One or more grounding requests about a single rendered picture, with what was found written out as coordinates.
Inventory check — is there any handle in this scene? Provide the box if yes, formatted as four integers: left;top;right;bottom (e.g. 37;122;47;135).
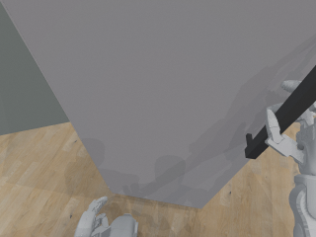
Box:
244;65;316;160

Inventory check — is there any robot left thigh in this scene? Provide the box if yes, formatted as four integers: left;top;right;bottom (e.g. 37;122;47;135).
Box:
109;215;138;237

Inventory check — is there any left robot hand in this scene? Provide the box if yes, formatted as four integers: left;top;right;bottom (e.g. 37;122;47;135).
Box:
74;196;112;237

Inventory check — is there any robot right forearm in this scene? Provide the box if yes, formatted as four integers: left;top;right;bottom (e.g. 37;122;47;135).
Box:
288;174;316;237

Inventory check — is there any right robot hand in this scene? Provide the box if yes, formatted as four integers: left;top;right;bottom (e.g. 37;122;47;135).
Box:
265;80;316;176

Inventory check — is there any fridge door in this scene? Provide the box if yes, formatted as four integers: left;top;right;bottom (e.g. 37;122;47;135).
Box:
3;0;316;209

